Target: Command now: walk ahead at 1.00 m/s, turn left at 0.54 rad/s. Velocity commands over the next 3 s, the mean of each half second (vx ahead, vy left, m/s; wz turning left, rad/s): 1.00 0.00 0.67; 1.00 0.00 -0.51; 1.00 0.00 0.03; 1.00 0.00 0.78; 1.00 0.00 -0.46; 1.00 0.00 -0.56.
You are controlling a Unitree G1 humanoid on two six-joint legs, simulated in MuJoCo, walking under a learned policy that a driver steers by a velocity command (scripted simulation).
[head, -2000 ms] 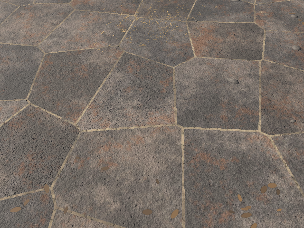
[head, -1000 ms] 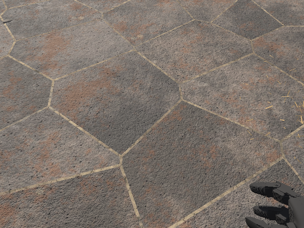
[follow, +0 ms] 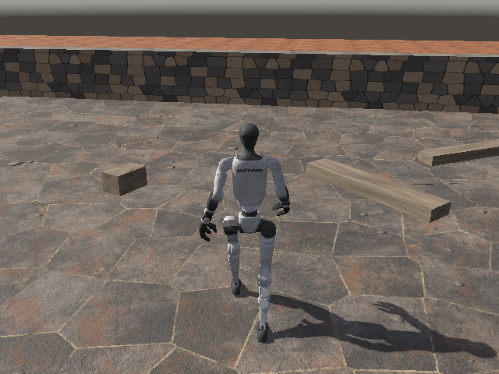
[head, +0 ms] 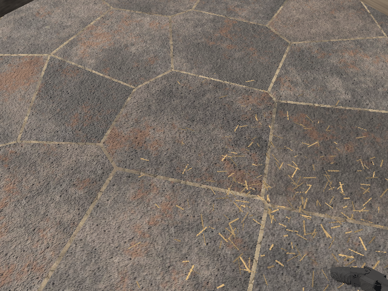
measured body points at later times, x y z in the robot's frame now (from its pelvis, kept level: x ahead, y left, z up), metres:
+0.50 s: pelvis +0.49 +0.06 +0.00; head +0.51 +0.08 +0.45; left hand +0.68 +0.36 -0.02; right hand +0.56 -0.22 -0.12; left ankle +0.23 +0.07 -0.69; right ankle +0.68 +0.00 -0.71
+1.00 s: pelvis +0.90 +0.22 +0.02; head +0.91 +0.22 +0.47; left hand +0.92 +0.50 -0.10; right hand +1.12 -0.01 -0.05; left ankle +0.92 +0.37 -0.71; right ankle +0.79 +0.08 -0.60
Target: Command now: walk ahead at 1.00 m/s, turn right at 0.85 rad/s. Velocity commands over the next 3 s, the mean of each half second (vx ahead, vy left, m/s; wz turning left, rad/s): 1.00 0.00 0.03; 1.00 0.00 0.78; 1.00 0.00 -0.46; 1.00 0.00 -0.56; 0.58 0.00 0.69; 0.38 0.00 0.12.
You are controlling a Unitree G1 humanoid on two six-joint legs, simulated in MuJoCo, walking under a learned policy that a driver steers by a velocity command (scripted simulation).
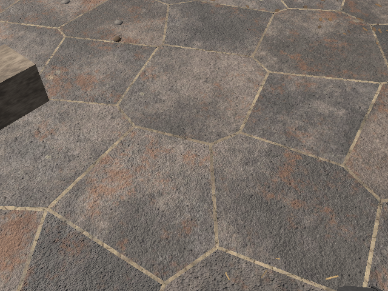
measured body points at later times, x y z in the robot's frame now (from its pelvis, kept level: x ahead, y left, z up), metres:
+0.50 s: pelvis +0.43 -0.07 +0.01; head +0.44 -0.07 +0.46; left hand +0.49 +0.21 -0.11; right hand +0.54 -0.35 -0.10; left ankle +0.43 +0.09 -0.62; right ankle +0.43 -0.19 -0.72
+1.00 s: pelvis +0.86 +0.04 +0.01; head +0.86 +0.06 +0.46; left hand +1.01 +0.35 -0.03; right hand +0.96 -0.19 -0.11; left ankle +0.82 +0.05 -0.72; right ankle +1.06 -0.10 -0.64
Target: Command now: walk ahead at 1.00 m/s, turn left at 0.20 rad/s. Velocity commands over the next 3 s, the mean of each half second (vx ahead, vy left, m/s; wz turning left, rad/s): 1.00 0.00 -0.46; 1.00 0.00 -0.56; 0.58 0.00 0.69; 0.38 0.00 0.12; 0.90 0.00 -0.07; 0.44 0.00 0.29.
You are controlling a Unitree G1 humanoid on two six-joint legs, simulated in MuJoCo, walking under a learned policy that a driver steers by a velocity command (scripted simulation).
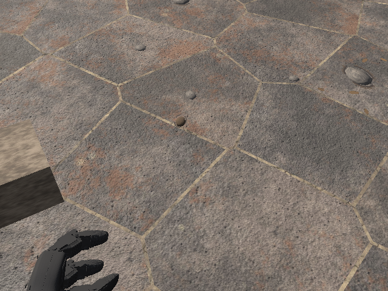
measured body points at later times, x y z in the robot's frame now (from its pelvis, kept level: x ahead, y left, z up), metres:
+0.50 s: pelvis +0.49 -0.10 +0.00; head +0.50 -0.09 +0.45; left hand +0.54 +0.16 -0.13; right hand +0.65 -0.38 -0.04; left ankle +0.66 +0.06 -0.66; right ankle +0.44 -0.13 -0.73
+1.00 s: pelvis +0.92 -0.22 +0.00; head +0.93 -0.24 +0.45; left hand +1.27 -0.21 -0.03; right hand +0.69 -0.40 -0.13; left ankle +0.91 -0.04 -0.73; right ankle +0.98 -0.44 -0.69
